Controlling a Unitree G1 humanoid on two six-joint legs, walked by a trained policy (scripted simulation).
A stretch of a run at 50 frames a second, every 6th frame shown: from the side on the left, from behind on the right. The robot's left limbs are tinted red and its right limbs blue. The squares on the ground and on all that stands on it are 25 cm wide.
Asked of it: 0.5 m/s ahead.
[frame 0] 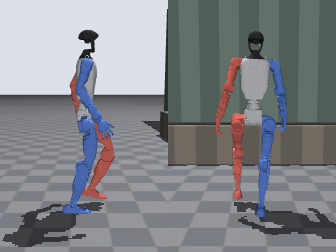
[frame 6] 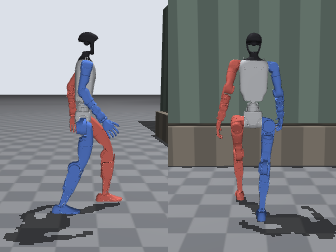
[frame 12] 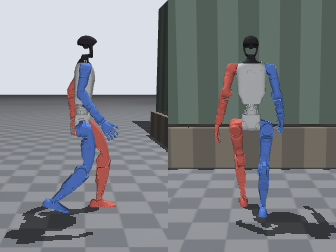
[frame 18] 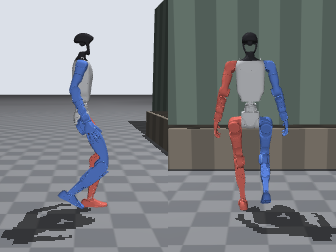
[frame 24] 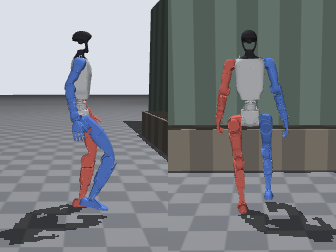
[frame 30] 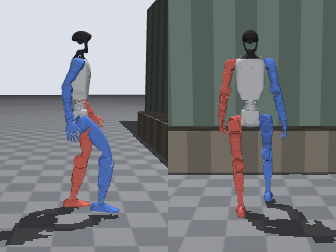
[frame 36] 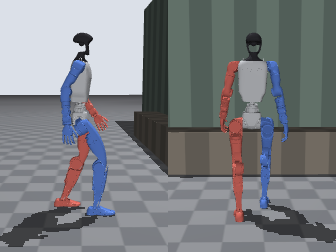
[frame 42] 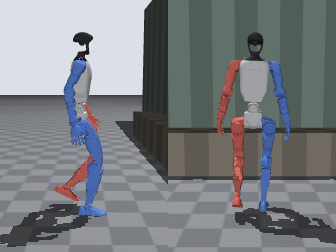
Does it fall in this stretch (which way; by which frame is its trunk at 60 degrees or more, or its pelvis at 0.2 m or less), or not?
no
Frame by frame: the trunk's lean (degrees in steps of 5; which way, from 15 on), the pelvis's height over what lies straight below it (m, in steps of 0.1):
0: 5, 0.8
6: 5, 0.8
12: 5, 0.7
18: 0, 0.8
24: 0, 0.8
30: 0, 0.8
36: 5, 0.8
42: 5, 0.8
